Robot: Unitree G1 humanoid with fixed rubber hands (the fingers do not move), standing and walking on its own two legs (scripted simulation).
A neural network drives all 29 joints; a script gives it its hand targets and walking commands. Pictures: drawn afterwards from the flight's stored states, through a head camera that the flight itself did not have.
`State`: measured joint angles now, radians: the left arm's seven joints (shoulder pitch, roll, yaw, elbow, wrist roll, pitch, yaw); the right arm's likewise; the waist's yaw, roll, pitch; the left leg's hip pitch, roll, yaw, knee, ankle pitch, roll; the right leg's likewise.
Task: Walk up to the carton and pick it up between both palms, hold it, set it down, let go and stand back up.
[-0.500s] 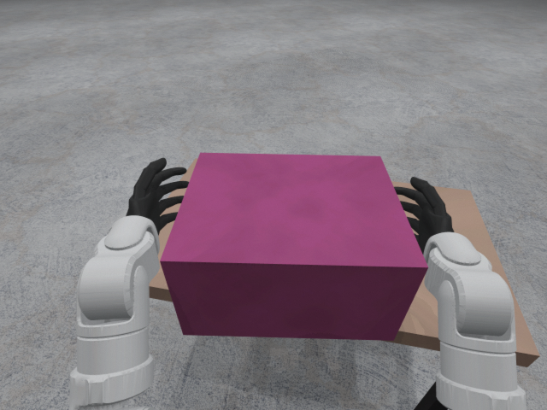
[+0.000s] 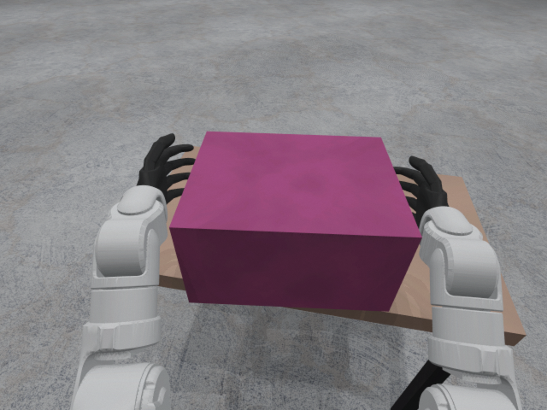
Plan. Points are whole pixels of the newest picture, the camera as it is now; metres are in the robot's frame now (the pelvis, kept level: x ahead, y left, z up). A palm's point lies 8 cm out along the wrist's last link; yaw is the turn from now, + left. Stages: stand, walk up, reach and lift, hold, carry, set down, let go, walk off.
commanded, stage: hold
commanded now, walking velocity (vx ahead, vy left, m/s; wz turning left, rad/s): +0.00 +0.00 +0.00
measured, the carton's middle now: (291, 214) +0.37 -0.01 +0.14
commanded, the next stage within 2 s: none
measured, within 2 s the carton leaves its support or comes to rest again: neither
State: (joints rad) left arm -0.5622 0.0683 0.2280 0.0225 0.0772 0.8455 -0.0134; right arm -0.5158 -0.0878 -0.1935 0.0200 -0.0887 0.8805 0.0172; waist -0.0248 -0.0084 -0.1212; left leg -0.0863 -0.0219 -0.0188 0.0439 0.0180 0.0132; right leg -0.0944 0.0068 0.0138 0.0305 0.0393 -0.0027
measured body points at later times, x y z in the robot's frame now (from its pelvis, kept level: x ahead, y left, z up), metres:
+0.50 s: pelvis +0.02 +0.00 +0.00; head -0.01 +0.00 +0.45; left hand +0.37 +0.18 +0.19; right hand +0.36 -0.18 +0.17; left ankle +0.02 +0.11 -0.76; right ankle +0.03 -0.12 -0.76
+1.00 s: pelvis +0.01 +0.00 +0.00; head -0.02 +0.00 +0.45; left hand +0.35 +0.18 +0.20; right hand +0.35 -0.19 +0.18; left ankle +0.02 +0.11 -0.76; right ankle +0.03 -0.12 -0.76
